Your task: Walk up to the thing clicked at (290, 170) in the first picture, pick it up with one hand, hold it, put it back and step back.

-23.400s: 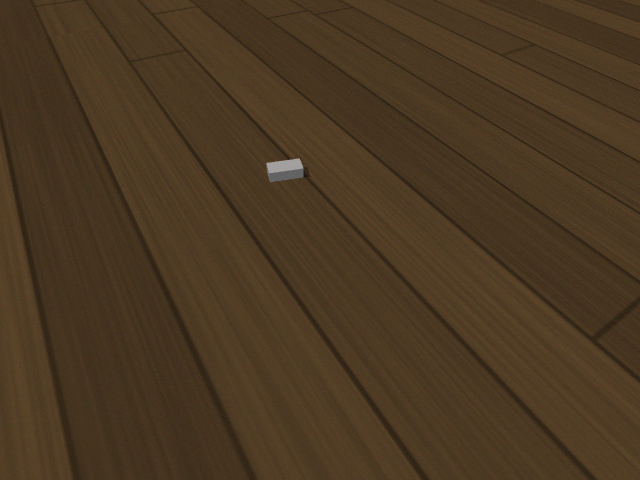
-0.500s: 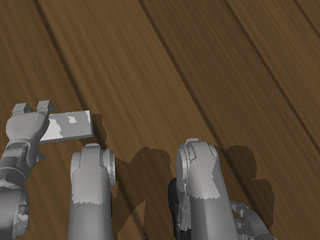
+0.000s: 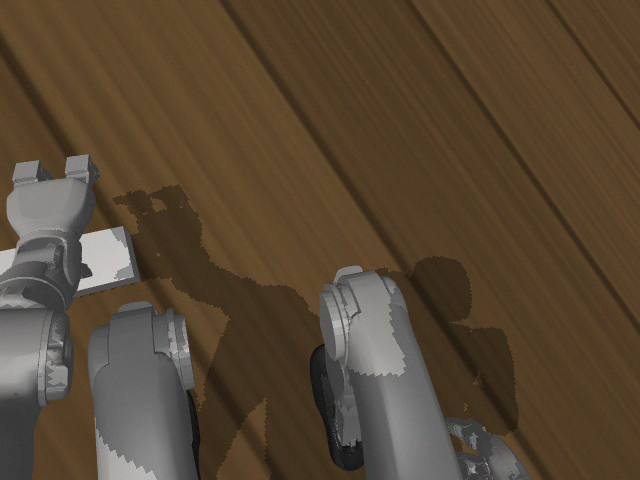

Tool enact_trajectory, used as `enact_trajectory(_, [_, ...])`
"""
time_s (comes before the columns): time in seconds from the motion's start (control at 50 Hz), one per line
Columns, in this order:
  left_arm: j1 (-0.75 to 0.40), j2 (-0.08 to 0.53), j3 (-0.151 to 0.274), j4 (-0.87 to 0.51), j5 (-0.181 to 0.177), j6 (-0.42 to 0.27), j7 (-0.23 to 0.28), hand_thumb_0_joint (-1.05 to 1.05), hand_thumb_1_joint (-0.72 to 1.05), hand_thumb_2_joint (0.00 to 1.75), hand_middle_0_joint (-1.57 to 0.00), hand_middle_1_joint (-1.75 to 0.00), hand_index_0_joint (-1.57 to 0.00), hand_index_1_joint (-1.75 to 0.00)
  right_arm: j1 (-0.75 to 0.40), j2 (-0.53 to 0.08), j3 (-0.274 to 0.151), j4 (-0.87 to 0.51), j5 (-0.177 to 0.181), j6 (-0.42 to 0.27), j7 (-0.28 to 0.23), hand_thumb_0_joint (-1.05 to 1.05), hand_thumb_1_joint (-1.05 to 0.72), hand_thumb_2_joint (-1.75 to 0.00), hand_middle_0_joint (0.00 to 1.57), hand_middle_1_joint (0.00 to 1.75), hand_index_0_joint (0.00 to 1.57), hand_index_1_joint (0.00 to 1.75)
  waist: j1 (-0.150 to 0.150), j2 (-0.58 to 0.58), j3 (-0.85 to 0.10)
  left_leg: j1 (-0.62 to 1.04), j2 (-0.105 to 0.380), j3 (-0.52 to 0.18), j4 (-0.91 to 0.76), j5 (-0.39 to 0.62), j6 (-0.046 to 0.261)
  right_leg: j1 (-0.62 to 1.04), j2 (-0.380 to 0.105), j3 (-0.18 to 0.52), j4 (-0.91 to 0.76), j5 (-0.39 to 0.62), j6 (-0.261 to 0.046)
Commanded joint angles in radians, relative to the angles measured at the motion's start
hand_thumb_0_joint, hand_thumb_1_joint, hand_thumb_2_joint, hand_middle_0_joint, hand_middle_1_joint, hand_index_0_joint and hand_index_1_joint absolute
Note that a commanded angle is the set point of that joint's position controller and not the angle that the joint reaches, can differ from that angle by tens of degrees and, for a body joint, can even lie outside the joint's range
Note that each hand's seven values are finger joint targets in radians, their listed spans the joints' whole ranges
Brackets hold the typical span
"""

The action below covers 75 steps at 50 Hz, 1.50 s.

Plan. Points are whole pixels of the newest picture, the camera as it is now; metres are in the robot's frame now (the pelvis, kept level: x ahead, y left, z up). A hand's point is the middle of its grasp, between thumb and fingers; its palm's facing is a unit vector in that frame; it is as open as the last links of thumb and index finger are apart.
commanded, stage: close in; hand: left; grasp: from above
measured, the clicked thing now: (73, 267) +0.40 +0.27 -0.30
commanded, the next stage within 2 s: rest palm in 0.28 s
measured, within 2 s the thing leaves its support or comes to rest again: neither
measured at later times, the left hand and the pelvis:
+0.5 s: hand (58, 279) +0.38 +0.27 -0.22, palm faces -0.47 -0.14 -0.87, open 14.0 cm; pelvis +0.00 +0.00 -0.01, yaw +0 degrees
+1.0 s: hand (65, 269) +0.40 +0.27 -0.27, palm faces -0.48 -0.18 -0.86, open 13.9 cm; pelvis +0.01 +0.01 -0.03, yaw -4 degrees
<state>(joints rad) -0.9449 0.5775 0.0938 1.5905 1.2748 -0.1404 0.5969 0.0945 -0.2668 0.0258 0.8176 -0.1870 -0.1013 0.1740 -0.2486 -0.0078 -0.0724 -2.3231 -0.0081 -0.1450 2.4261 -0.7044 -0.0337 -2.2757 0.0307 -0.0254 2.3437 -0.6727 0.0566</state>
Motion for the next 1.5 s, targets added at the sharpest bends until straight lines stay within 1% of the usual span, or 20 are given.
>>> enact_trajectory(0.0, [-0.117,0.283,0.063,-0.056,-0.032,0.041,0.025,0.0,-0.5,0.99,-0.07,-1.08,-0.1,-1.05,0.152,-0.231,-0.052,-0.037,0.002,-0.009,0.004,0.0,-0.9,-0.89,0.2,0.3,0.2,0.3,0.074,0.214,-0.66,0.46,-0.025,0.141,-0.246,0.194,0.069,0.392,0.014,-0.112,-0.206,0.229,-0.085])
enact_trajectory(0.1, [-0.037,0.312,0.124,-0.208,-0.076,0.015,-0.007,0.0,-0.51,1.0,-0.07,-1.1,-0.1,-1.07,0.167,-0.221,-0.067,-0.04,0.01,0.0,0.016,0.0,-0.9,-0.89,0.2,0.3,0.2,0.3,0.111,0.22,-0.723,0.452,-0.023,0.15,-0.241,0.223,0.07,0.476,0.014,-0.099,-0.207,0.254,-0.079])
enact_trajectory(0.18, [-0.125,0.217,0.025,-0.232,-0.079,-0.046,-0.055,0.0,-0.53,0.95,-0.05,-1.08,-0.09,-1.05,0.198,-0.209,-0.082,-0.013,0.005,0.001,0.015,0.0,-0.9,-0.9,0.2,0.3,0.2,0.3,0.027,0.149,-0.62,0.374,-0.019,0.134,-0.205,0.156,0.077,0.428,0.017,-0.095,-0.23,0.207,-0.075])
enact_trajectory(0.24, [-0.162,0.184,-0.004,-0.243,-0.097,-0.106,-0.065,0.0,-0.53,0.97,-0.06,-1.06,-0.08,-1.03,0.231,-0.233,-0.09,0.0,-0.002,-0.011,0.014,0.0,-0.9,-0.89,0.2,0.3,0.2,0.3,-0.002,0.12,-0.582,0.38,-0.017,0.112,-0.198,0.12,0.071,0.384,0.018,-0.11,-0.242,0.151,-0.078])
enact_trajectory(0.32, [-0.16,0.166,-0.049,-0.208,-0.054,-0.171,-0.032,0.0,-0.53,0.96,-0.05,-1.05,-0.08,-1.02,0.211,-0.238,-0.083,0.008,-0.008,-0.024,0.014,0.0,-0.9,-0.89,0.2,0.3,0.2,0.3,-0.001,0.178,-0.553,0.443,-0.016,0.101,-0.204,0.097,0.053,0.321,0.021,-0.137,-0.219,0.113,-0.084])
enact_trajectory(0.4, [-0.108,0.219,0.011,-0.19,0.007,-0.183,0.054,0.0,-0.53,0.99,-0.06,-1.01,-0.06,-1.01,0.184,-0.251,-0.083,0.003,-0.013,-0.024,0.016,0.0,-0.89,-0.9,0.2,0.3,0.2,0.3,0.031,0.237,-0.604,0.502,-0.018,0.106,-0.211,0.158,0.044,0.306,0.021,-0.146,-0.18,0.17,-0.082])
enact_trajectory(0.42, [-0.123,0.203,0.002,-0.101,0.029,-0.175,0.077,0.0,-0.52,0.98,-0.05,-1.02,-0.06,-1.01,0.176,-0.248,-0.073,0.012,-0.022,-0.03,0.023,0.0,-0.89,-0.9,0.2,0.3,0.2,0.3,0.005,0.226,-0.563,0.485,-0.017,0.105,-0.201,0.148,0.044,0.274,0.023,-0.155,-0.162,0.167,-0.082])
enact_trajectory(0.54, [-0.195,0.255,0.025,0.022,0.096,-0.121,0.197,0.0,-0.51,0.96,-0.05,-1.01,-0.06,-0.99,0.114,-0.266,-0.044,0.032,-0.071,-0.043,0.051,0.0,-0.89,-0.9,0.2,0.3,0.2,0.3,-0.021,0.292,-0.516,0.481,-0.018,0.102,-0.204,0.135,0.043,0.232,0.027,-0.169,-0.148,0.158,-0.078])
enact_trajectory(0.68, [-0.204,0.279,0.034,0.052,0.051,-0.03,0.254,0.0,-0.49,0.94,-0.05,-1.04,-0.07,-1.01,0.071,-0.286,-0.02,0.033,-0.102,-0.08,0.1,0.0,-0.9,-0.9,0.2,0.3,0.2,0.3,-0.028,0.355,-0.546,0.473,-0.013,0.096,-0.185,0.131,0.043,0.249,0.03,-0.17,-0.13,0.167,-0.08])
enact_trajectory(0.74, [-0.199,0.291,0.047,0.078,0.019,-0.013,0.229,0.0,-0.48,0.93,-0.04,-1.03,-0.08,-1.0,0.092,-0.297,-0.011,0.029,-0.107,-0.1,0.125,0.0,-0.89,-0.9,0.2,0.3,0.2,0.3,-0.037,0.316,-0.542,0.469,-0.005,0.088,-0.142,0.161,0.046,0.269,0.03,-0.174,-0.118,0.21,-0.073])
enact_trajectory(0.76, [-0.211,0.362,0.111,0.052,0.01,-0.017,0.227,0.0,-0.49,0.94,-0.05,-1.03,-0.07,-1.0,0.103,-0.312,-0.012,0.014,-0.113,-0.11,0.129,0.0,-0.89,-0.9,0.2,0.3,0.2,0.3,-0.046,0.304,-0.541,0.463,-0.005,0.085,-0.13,0.18,0.048,0.296,0.026,-0.178,-0.112,0.232,-0.071])
enact_trajectory(0.8, [-0.142,0.348,0.125,0.07,-0.026,-0.019,0.208,0.0,-0.48,0.94,-0.05,-1.05,-0.08,-1.02,0.111,-0.309,-0.007,0.012,-0.108,-0.115,0.138,0.0,-0.89,-0.9,0.2,0.3,0.2,0.3,-0.023,0.28,-0.549,0.446,-0.004,0.085,-0.127,0.2,0.05,0.347,0.031,-0.174,-0.123,0.251,-0.073])
enact_trajectory(0.86, [-0.105,0.364,0.142,0.095,-0.041,-0.037,0.169,0.0,-0.47,0.91,-0.04,-1.07,-0.08,-1.02,0.15,-0.307,-0.003,0.022,-0.115,-0.125,0.151,0.0,-0.9,-0.9,0.2,0.3,0.2,0.3,-0.034,0.258,-0.533,0.406,-0.007,0.086,-0.116,0.189,0.057,0.392,0.033,-0.172,-0.133,0.244,-0.07])
enact_trajectory(0.88, [-0.097,0.309,0.1,0.083,-0.056,-0.047,0.149,0.0,-0.45,0.9,-0.04,-1.08,-0.09,-1.02,0.132,-0.288,-0.001,0.006,-0.105,-0.127,0.154,0.0,-0.9,-0.9,0.2,0.3,0.2,0.3,-0.019,0.274,-0.54,0.407,-0.005,0.082,-0.122,0.184,0.054,0.387,0.037,-0.168,-0.127,0.234,-0.076])
enact_trajectory(0.9, [-0.07,0.364,0.15,0.1,-0.063,-0.055,0.145,0.0,-0.46,0.91,-0.04,-1.08,-0.09,-1.03,0.162,-0.3,0.0,0.029,-0.114,-0.127,0.153,0.0,-0.9,-0.9,0.2,0.3,0.2,0.3,-0.028,0.264,-0.555,0.416,-0.005,0.078,-0.122,0.199,0.055,0.407,0.037,-0.183,-0.128,0.251,-0.07])
enact_trajectory(1.06, [-0.138,0.338,0.069,0.019,-0.03,-0.171,0.131,0.0,-0.41,0.95,-0.07,-1.11,-0.11,-1.06,0.162,-0.295,0.036,0.038,-0.118,-0.13,0.16,0.0,-0.9,-0.9,0.2,0.3,0.2,0.3,-0.07,0.291,-0.516,0.451,0.003,0.054,-0.094,0.213,0.049,0.388,0.044,-0.209,-0.105,0.275,-0.068])
enact_trajectory(1.14, [-0.102,0.319,0.055,0.046,0.014,-0.197,0.198,0.0,-0.3,0.94,-0.15,-1.06,-0.19,-1.01,0.133,-0.329,0.027,0.039,-0.127,-0.13,0.157,0.0,-0.89,-0.89,0.2,0.3,0.2,0.3,-0.064,0.29,-0.488,0.442,0.002,0.056,-0.108,0.175,0.042,0.364,0.056,-0.216,-0.116,0.23,-0.072])
enact_trajectory(1.26, [-0.106,0.339,0.039,0.084,0.082,-0.127,0.311,0.0,-0.29,0.79,-0.12,-1.02,-0.19,-0.94,0.1,-0.351,0.005,0.053,-0.124,-0.143,0.166,0.0,-0.88,-0.89,0.2,0.3,0.2,0.3,-0.066,0.299,-0.434,0.442,0.008,0.03,-0.153,0.093,0.037,0.279,0.063,-0.234,-0.126,0.141,-0.081])
enact_trajectory(1.36, [-0.154,0.303,0.01,0.122,0.044,-0.03,0.34,0.0,-0.3,0.79,-0.12,-1.0,-0.19,-0.94,0.08,-0.362,0.005,0.024,-0.111,-0.18,0.2,0.0,-0.88,-0.89,0.2,0.3,0.2,0.3,-0.082,0.302,-0.398,0.422,0.019,0.02,-0.152,0.102,0.032,0.272,0.055,-0.222,-0.123,0.176,-0.077])
enact_trajectory(1.48, [-0.171,0.383,0.105,0.138,-0.032,0.02,0.267,0.0,-0.28,0.77,-0.16,-0.96,-0.22,-0.9,0.088,-0.375,0.023,0.006,-0.102,-0.226,0.224,0.0,-0.89,-0.89,0.2,0.3,0.2,0.3,-0.091,0.314,-0.397,0.435,0.021,0.016,-0.123,0.157,0.034,0.316,0.035,-0.215,-0.106,0.226,-0.064])
